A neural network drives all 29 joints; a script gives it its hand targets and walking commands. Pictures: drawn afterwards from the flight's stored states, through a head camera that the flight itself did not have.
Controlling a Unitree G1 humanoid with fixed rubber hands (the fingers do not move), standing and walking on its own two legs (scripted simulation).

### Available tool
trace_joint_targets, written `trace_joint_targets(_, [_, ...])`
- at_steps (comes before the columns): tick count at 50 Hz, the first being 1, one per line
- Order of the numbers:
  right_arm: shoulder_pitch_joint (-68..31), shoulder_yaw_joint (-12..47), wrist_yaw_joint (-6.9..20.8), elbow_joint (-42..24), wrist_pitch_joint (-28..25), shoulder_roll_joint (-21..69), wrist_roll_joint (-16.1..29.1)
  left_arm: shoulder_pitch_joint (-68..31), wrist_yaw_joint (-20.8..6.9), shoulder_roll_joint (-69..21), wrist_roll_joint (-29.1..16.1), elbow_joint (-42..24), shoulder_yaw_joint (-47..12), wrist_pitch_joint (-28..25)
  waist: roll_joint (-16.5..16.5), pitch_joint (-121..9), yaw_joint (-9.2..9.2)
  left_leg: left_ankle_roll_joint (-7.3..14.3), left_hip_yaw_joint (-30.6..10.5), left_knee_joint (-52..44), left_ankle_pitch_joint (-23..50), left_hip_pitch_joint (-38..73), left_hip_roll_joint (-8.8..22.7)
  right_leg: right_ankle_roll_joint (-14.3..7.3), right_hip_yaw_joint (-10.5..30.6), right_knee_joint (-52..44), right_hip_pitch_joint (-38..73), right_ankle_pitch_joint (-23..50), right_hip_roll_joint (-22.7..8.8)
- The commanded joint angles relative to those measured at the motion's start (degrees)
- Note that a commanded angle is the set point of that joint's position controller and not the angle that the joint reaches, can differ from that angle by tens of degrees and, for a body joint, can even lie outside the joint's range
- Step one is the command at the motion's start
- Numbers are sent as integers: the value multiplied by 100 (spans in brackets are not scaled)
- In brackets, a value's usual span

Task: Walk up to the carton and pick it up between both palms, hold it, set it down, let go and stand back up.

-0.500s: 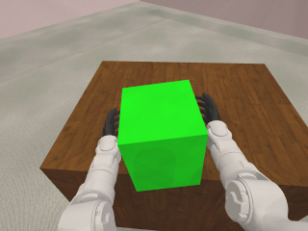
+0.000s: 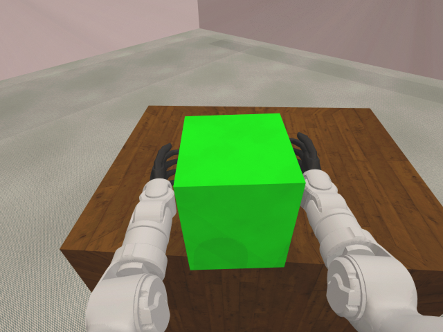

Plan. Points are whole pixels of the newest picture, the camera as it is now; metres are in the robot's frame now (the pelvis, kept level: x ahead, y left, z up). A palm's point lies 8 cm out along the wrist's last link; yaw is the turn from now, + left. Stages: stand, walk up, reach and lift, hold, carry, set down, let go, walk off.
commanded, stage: reach and lift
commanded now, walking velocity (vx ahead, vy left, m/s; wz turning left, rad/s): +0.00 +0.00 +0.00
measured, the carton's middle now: (234, 192) +0.40 +0.01 +0.08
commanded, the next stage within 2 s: hold in 1.70 s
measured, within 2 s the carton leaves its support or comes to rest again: neither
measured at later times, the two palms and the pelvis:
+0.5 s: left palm (154, 165) +0.37 +0.15 +0.17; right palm (314, 157) +0.39 -0.14 +0.18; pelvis +0.00 +0.01 +0.00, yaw +0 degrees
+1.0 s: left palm (150, 150) +0.37 +0.15 +0.21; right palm (319, 142) +0.38 -0.14 +0.22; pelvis +0.00 +0.00 +0.00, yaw +0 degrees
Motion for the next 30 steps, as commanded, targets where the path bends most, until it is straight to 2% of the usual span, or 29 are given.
trace_joint_targets(1, [-5141, 2250, 1013, -1788, -86, 4065, 585, -5256, -486, -3375, -651, -1686, -2398, -210, -419, -2731, -12, -2, -38, -763, 1108, -65, -213, 94, -325, -413, 2204, 1051, 233])
trace_joint_targets(2, [-5082, 2344, 983, -1918, -82, 4184, 633, -5336, -491, -3414, -700, -1981, -2502, -210, -367, -2898, -57, -31, -68, -706, 1377, 61, -251, 89, -295, -376, 2339, 1366, 242])
trace_joint_targets(4, [-5206, 2320, 897, -1925, 11, 4052, 746, -5268, -549, -3428, -743, -1884, -2449, -50, -397, -2532, -143, -31, -122, -711, 1365, 87, -253, 115, -327, -426, 2245, 1317, 253])
trace_joint_targets(5, [-5112, 2422, 863, -1997, 70, 4059, 838, -5152, -566, -3417, -704, -2044, -2494, 30, -333, -2576, -99, -42, -116, -710, 1463, 152, -275, 104, -293, -447, 2299, 1415, 266])
trace_joint_targets(6, [-5071, 2432, 840, -2014, 121, 4032, 866, -5094, -600, -3462, -701, -2116, -2543, 142, -282, -2544, -183, -78, -123, -692, 1567, 225, -296, 87, -323, -440, 2295, 1497, 297])
trace_joint_targets(7, [-5066, 2364, 808, -1925, 158, 3940, 877, -4997, -662, -3319, -612, -1916, -2365, 235, -391, -2211, -202, -22, -124, -689, 1317, 160, -295, 113, -274, -487, 2240, 1338, 244])
trace_joint_targets(9, [-5153, 2443, 745, -2177, 250, 3926, 1009, -4881, -758, -3251, -581, -1933, -2266, 420, -441, -2055, -217, 18, -126, -739, 1254, 165, -341, 151, -258, -521, 2267, 1342, 236])
trace_joint_targets(11, [-5294, 2359, 728, -2196, 327, 3877, 1001, -4898, -819, -3218, -535, -1920, -2186, 556, -421, -1804, -197, 56, -128, -791, 1081, 177, -328, 117, -281, -585, 2123, 1007, 258])
trace_joint_targets(13, [-5310, 2490, 708, -2430, 396, 3870, 1115, -4789, -827, -3226, -534, -2118, -2247, 707, -334, -1968, -198, 37, -128, -744, 1373, 262, -356, 104, -277, -553, 2192, 1293, 294])
trace_joint_targets(15, [-5536, 2606, 661, -2621, 463, 3897, 1262, -4990, -844, -3249, -666, -2214, -2375, 778, -357, -2022, -246, 36, -174, -713, 1389, 264, -371, 106, -263, -583, 2211, 1275, 297])
trace_joint_targets(16, [-5498, 2575, 662, -2604, 516, 3904, 1275, -4954, -854, -3234, -607, -2227, -2276, 811, -333, -1876, -208, 43, -192, -756, 1324, 299, -358, 108, -271, -585, 2139, 1191, 303])
trace_joint_targets(17, [-5518, 2636, 626, -2740, 567, 3924, 1375, -5041, -873, -3244, -678, -2413, -2386, 886, -232, -2125, -249, 21, -156, -707, 1416, 324, -392, 107, -253, -583, 2214, 1314, 290])
trace_joint_targets(18, [-5469, 2594, 641, -2575, 634, 3889, 1345, -4969, -898, -3214, -578, -2223, -2258, 934, -303, -1776, -237, 25, -185, -752, 1242, 269, -384, 102, -279, -618, 2099, 1065, 321])
trace_joint_targets(19, [-5491, 2692, 608, -2737, 680, 3979, 1399, -4977, -912, -3173, -598, -2300, -2281, 987, -327, -1879, -234, 51, -164, -742, 1293, 258, -389, 124, -251, -593, 2175, 1190, 298])
trace_joint_targets(21, [-5397, 2611, 577, -2563, 795, 3937, 1372, -4964, -968, -3104, -530, -2277, -2229, 1117, -240, -1630, -275, 73, -159, -801, 1132, 223, -422, 113, -263, -632, 2124, 1018, 283])
trace_joint_targets(22, [-5573, 2715, 559, -2891, 801, 3989, 1514, -5042, -971, -3162, -635, -2459, -2341, 1175, -271, -1943, -264, 77, -170, -755, 1206, 230, -423, 112, -240, -617, 2169, 1087, 295])
trace_joint_targets(23, [-5737, 2740, 556, -2947, 812, 3970, 1513, -5064, -968, -3191, -609, -2387, -2337, 1230, -185, -1894, -200, 74, -160, -778, 1127, 201, -409, 77, -261, -626, 2112, 922, 326])
trace_joint_targets(25, [-5806, 2830, 509, -3166, 884, 4015, 1652, -5173, -971, -3213, -755, -2568, -2468, 1284, -157, -2025, -231, 69, -153, -739, 1210, 202, -441, 90, -238, -630, 2142, 1014, 307])
trace_joint_targets(26, [-5758, 2794, 483, -3094, 957, 4009, 1636, -5188, -985, -3160, -742, -2483, -2454, 1334, -240, -1886, -307, 78, -195, -777, 1080, 215, -453, 118, -268, -676, 2071, 922, 304])
trace_joint_targets(27, [-5776, 2821, 462, -3127, 1000, 4067, 1662, -5209, -996, -3092, -746, -2531, -2414, 1358, -291, -1978, -277, 99, -173, -760, 1059, 196, -449, 116, -237, -675, 2077, 914, 303])
trace_joint_targets(28, [-5745, 2838, 443, -3110, 1062, 4049, 1704, -5277, -1005, -3074, -747, -2657, -2428, 1393, -208, -2018, -312, 94, -183, -760, 1100, 229, -451, 113, -227, -676, 2098, 914, 294])
trace_joint_targets(29, [-5910, 2861, 432, -3154, 1088, 4062, 1741, -5280, -1018, -3004, -711, -2531, -2325, 1445, -232, -1912, -233, 137, -163, -777, 945, 135, -454, 117, -225, -678, 2015, 751, 286])
trace_joint_targets(30, [-6029, 2852, 417, -3213, 1122, 4098, 1746, -5452, -1024, -3098, -806, -2634, -2445, 1465, -265, -2011, -306, 136, -181, -786, 898, 137, -440, 104, -242, -701, 1992, 661, 300])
